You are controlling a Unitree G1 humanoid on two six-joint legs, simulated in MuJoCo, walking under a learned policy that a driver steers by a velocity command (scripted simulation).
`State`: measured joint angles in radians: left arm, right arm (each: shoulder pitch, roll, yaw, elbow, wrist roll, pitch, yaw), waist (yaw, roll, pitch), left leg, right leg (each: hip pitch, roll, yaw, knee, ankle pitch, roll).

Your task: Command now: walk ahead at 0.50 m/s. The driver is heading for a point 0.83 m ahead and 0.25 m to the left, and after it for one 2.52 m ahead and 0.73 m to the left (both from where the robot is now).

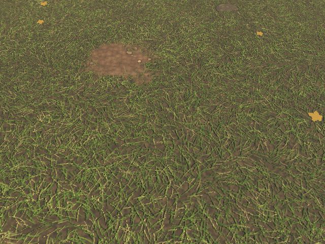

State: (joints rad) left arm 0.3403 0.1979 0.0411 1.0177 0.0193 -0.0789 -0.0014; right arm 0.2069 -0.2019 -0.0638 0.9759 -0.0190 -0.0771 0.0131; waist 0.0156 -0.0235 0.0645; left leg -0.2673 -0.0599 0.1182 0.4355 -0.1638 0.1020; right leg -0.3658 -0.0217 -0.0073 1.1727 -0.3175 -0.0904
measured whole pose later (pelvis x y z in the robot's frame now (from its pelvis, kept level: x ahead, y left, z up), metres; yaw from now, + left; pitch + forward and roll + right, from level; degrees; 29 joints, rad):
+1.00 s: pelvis +0.50 +0.05 -0.02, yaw +26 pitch +1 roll +0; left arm 0.41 0.21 0.05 0.94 0.01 -0.04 0.02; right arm 0.06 -0.22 -0.06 0.76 -0.04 -0.02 0.04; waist 0.04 0.00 0.07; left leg -0.45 -0.05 0.13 0.63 -0.20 0.16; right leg -0.09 -0.13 -0.25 0.88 -0.48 0.01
